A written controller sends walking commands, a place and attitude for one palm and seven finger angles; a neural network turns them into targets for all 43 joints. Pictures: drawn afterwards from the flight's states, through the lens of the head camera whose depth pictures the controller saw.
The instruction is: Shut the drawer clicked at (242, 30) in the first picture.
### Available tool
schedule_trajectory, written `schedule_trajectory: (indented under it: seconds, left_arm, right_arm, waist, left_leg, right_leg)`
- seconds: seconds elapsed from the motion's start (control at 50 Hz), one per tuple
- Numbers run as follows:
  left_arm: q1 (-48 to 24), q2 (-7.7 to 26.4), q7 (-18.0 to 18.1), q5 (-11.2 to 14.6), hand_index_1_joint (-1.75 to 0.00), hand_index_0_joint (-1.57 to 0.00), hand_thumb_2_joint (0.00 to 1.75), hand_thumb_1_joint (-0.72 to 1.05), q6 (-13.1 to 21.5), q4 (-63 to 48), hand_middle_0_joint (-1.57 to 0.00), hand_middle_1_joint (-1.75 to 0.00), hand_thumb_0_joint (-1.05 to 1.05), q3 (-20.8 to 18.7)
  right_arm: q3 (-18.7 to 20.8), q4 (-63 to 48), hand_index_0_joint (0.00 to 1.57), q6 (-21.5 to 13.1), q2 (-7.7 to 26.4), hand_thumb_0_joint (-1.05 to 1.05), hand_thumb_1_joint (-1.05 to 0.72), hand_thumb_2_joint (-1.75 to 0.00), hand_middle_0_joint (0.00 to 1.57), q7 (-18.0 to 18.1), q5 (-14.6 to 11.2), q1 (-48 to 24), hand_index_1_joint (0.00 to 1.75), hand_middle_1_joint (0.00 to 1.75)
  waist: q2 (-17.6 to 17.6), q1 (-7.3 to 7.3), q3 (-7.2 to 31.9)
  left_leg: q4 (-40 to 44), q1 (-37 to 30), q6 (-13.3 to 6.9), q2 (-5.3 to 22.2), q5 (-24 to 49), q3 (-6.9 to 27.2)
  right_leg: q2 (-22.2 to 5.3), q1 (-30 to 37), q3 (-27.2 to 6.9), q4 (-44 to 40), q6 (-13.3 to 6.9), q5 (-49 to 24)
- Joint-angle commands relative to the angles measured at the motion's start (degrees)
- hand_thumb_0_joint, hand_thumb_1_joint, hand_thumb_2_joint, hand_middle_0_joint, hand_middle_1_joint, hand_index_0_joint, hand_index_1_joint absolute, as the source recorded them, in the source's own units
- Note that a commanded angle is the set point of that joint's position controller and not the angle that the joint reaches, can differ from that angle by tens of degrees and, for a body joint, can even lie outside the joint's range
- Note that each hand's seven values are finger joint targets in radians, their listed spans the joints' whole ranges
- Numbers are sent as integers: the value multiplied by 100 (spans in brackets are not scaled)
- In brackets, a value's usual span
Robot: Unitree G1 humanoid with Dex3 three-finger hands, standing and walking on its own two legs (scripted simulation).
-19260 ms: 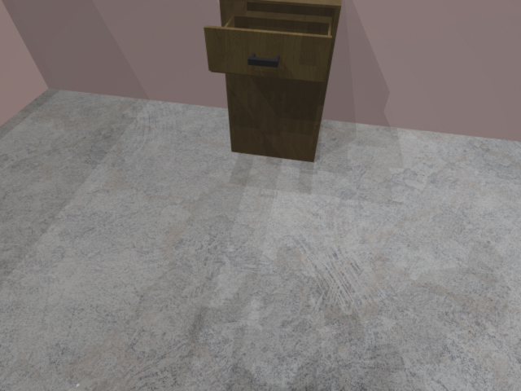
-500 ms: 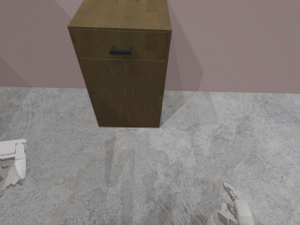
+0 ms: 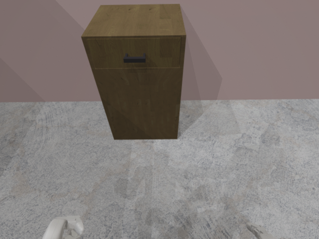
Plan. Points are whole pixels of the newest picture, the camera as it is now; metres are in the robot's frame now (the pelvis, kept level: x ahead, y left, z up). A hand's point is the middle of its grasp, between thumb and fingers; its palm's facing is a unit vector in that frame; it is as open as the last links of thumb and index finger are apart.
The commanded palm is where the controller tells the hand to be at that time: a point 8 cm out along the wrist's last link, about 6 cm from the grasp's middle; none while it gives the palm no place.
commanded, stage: let the arm hang, fingers relaxed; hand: left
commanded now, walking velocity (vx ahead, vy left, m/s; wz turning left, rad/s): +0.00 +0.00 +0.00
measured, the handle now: (135, 57) +0.93 +0.16 -0.02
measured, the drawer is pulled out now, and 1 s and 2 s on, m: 0.00 0.00 0.00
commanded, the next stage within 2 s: look to check the result in 0.90 s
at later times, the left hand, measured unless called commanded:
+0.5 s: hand out of the picture +0.00 +0.22 -0.15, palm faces -0.01 -0.95 -0.31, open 6.5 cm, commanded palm none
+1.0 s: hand out of the picture +0.12 +0.20 -0.14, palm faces -0.03 -0.95 -0.31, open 7.3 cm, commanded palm none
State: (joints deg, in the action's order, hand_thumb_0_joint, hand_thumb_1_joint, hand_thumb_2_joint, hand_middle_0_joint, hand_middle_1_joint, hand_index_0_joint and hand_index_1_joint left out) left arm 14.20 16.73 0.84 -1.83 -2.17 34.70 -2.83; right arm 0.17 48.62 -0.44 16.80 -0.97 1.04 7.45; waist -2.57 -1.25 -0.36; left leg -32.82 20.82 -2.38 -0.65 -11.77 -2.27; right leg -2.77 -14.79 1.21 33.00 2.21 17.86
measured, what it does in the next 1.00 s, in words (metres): stands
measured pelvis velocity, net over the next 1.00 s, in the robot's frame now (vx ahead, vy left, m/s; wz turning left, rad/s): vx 0.03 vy -0.02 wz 0.00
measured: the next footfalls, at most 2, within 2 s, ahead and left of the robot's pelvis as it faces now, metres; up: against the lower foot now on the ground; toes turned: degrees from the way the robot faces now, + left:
none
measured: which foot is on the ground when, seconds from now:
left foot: down 0.00-1.00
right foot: down 0.00-1.00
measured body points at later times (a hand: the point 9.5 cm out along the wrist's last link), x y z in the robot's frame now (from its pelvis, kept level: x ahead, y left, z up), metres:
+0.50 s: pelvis +0.00 -0.01 +0.01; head +0.02 -0.01 +0.46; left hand +0.00 +0.27 -0.13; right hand +0.02 -0.27 -0.14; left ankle +0.06 +0.09 -0.73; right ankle +0.00 -0.15 -0.73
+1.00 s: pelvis +0.03 -0.02 +0.02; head +0.04 -0.03 +0.47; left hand +0.12 +0.25 -0.12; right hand +0.09 -0.31 -0.12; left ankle +0.06 +0.09 -0.73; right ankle +0.00 -0.15 -0.73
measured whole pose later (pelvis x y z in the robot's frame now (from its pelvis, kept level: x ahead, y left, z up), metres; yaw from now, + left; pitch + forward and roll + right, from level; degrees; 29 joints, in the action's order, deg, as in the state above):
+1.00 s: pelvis +0.03 -0.02 +0.02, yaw +0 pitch -1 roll +0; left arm 5.1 16.6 0.3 -0.8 1.1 63.4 -0.9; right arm 1.5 64.3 -0.1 17.9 0.5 0.9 6.0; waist -0.5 -1.0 -3.4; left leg -20.6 11.5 -0.2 0.6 -7.8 -1.8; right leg -1.1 -5.6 1.7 20.6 0.5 13.7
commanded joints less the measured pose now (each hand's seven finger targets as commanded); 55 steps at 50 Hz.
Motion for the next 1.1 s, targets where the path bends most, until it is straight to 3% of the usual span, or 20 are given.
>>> schedule_trajectory:
  seconds: [0.0,0.04,0.14,0.24,0.32,0.38,0.58,0.86,1.08]
  left_arm:
    - [26,811,-5,51,-112,-96,90,90,204,712,-96,-112,0,-25]
    - [63,774,-11,66,-104,-88,90,90,219,1238,-88,-104,0,24]
    - [183,665,-14,63,-82,-68,90,90,260,2062,-68,-82,0,-40]
    - [148,688,-15,95,-60,-48,90,90,279,2542,-48,-60,0,37]
    - [162,734,0,100,-43,-32,90,90,269,2736,-32,-43,0,48]
    - [50,774,4,100,-30,-20,90,90,266,2806,-20,-30,0,49]
    - [-385,947,4,90,-30,-20,90,90,308,2742,-20,-30,0,1]
    - [-879,1117,9,111,-30,-20,90,90,402,2586,-20,-30,0,-41]
    - [-944,1198,6,123,-30,-20,90,90,393,2625,-20,-30,0,-17]
  right_arm:
    - [238,-83,20,-9,777,0,-90,-90,20,75,47,-71,30,30]
    - [232,143,20,17,711,0,-90,-90,20,105,24,5,30,30]
    - [296,624,20,47,618,0,-90,-90,20,194,18,262,30,30]
    - [340,987,20,49,657,0,-90,-90,20,227,-21,502,30,30]
    - [355,1145,20,52,714,0,-90,-90,20,236,-25,499,30,30]
    - [356,1234,20,52,712,0,-90,-90,20,233,-17,476,30,30]
    - [359,1314,20,14,791,0,-90,-90,20,192,4,202,30,30]
    - [314,1292,20,-93,1009,0,-90,-90,20,195,-2,-198,30,30]
    - [294,1282,20,-62,1144,0,-90,-90,20,202,-14,-322,30,30]
  waist:
    - [-83,119,17]
    - [-79,125,36]
    - [-520,97,75]
    - [28,67,-39]
    - [-3,104,-191]
    - [213,96,-263]
    - [255,76,-281]
    - [236,80,280]
    - [228,67,217]
  left_leg:
    - [1164,-328,-44,647,-178,930]
    - [1264,-435,-17,619,-433,912]
    - [1388,-715,-8,618,-853,899]
    - [1422,-917,-18,685,-610,912]
    - [1527,-896,-27,713,-657,934]
    - [1572,-890,-22,708,-680,927]
    - [1579,-1006,19,670,-292,831]
    - [1368,-1446,78,753,1369,685]
    - [1430,-1627,108,779,1292,635]
  right_leg:
    - [-205,2,-429,-889,-433,173]
    - [-206,62,-445,-1058,-442,240]
    - [-199,72,-446,-1346,-527,265]
    - [-249,12,-399,-1475,-539,200]
    - [-237,7,-377,-1495,-526,228]
    - [-254,-3,-364,-1520,-520,297]
    - [-323,19,-449,-1623,-487,180]
    - [-448,685,-418,-1598,-428,-1375]
    - [-456,693,-453,-1773,-413,-1385]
